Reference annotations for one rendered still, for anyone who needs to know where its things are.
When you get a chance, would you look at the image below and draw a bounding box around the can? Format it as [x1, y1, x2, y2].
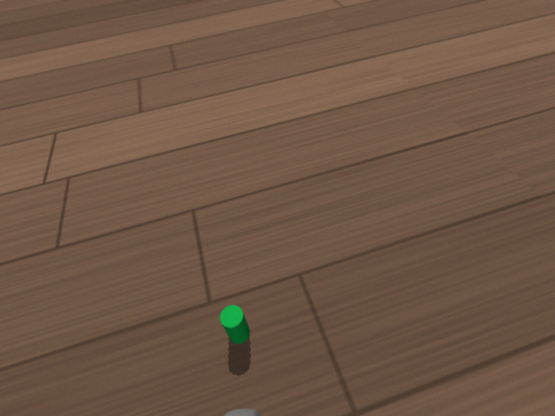
[220, 305, 250, 344]

